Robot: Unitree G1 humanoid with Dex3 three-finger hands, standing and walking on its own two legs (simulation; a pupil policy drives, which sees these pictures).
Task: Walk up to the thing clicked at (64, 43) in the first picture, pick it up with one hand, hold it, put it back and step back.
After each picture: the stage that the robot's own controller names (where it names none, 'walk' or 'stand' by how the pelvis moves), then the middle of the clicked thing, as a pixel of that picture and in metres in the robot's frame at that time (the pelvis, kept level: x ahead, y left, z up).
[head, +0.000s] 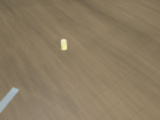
stand; (63, 44) +1.40 +0.20 -0.72
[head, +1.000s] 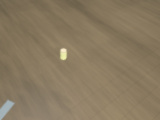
walk; (63, 54) +1.28 +0.12 -0.71
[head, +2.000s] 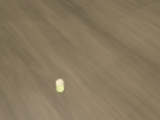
walk; (59, 85) +0.77 +0.15 -0.71
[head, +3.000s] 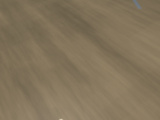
walk; out of the picture +0.46 +0.21 -0.70
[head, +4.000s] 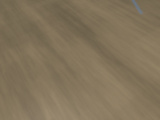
stand; out of the picture +0.35 +0.17 -0.71
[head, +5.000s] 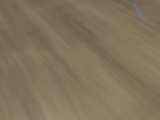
stand; out of the picture +0.34 +0.15 -0.72
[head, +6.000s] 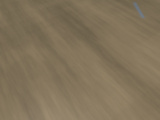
stand; out of the picture +0.35 +0.17 -0.73
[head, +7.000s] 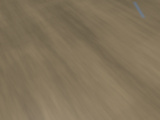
stand; out of the picture +0.33 +0.17 -0.73
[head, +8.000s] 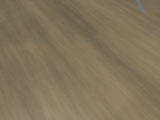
go down; out of the picture +0.34 +0.16 -0.72
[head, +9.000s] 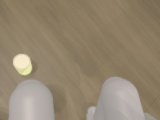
go down; (23, 65) +0.42 +0.21 -0.29
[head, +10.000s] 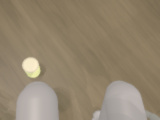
close in; (32, 68) +0.42 +0.21 -0.30
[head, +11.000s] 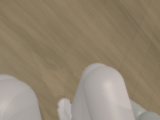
close in; out of the picture +0.41 +0.25 -0.22
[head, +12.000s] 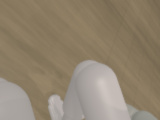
close; out of the picture +0.40 +0.26 -0.22
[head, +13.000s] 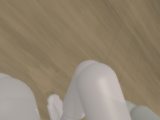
lift; out of the picture +0.37 +0.24 -0.23
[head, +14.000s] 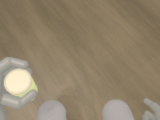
lift; (23, 86) +0.32 +0.19 -0.01
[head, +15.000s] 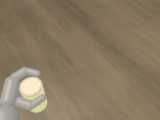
hold; (34, 95) +0.31 +0.17 +0.00
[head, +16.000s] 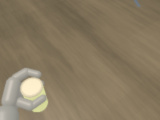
hold; (35, 95) +0.32 +0.17 +0.01
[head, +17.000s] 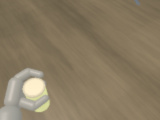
crouch; (37, 95) +0.32 +0.16 +0.00
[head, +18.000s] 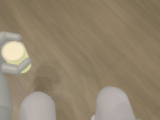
crouch; (18, 58) +0.43 +0.19 -0.08
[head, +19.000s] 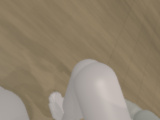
lower; out of the picture +0.42 +0.29 -0.22
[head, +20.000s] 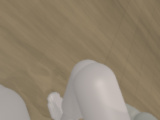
lower; out of the picture +0.42 +0.28 -0.22
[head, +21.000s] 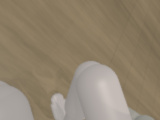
lower; out of the picture +0.41 +0.28 -0.22
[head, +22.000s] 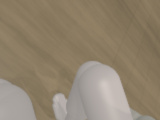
lower; out of the picture +0.41 +0.27 -0.22
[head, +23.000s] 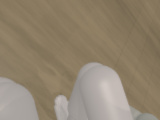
loosen; out of the picture +0.39 +0.23 -0.22
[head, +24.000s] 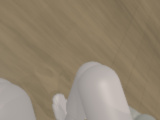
withdraw; out of the picture +0.39 +0.25 -0.23
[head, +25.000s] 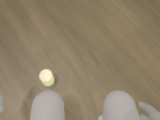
walk; (47, 78) +0.42 +0.18 -0.40
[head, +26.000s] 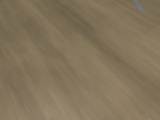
stand; out of the picture +0.34 +0.15 -0.66
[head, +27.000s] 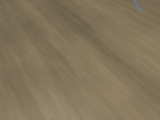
stand; out of the picture +0.35 +0.16 -0.67
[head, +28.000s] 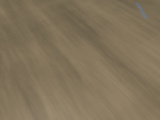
stand; out of the picture +0.36 +0.14 -0.71
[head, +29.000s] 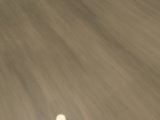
walk; out of the picture +0.39 +0.13 -0.70
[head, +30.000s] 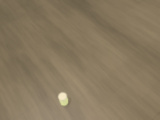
walk; (63, 99) +0.55 +0.18 -0.69
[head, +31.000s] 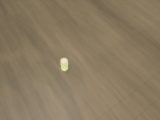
walk; (64, 64) +0.87 +0.14 -0.69
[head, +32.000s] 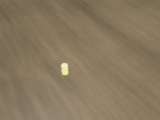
stand; (64, 69) +1.00 +0.17 -0.71
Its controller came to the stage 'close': yes
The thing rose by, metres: 0.72
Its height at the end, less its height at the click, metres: +0.00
